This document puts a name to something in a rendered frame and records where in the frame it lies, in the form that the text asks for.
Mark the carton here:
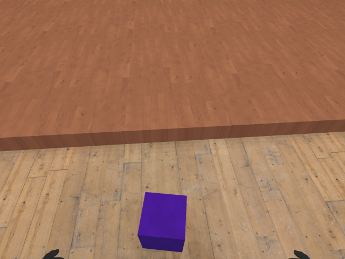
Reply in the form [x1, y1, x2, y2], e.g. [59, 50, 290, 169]
[137, 192, 187, 252]

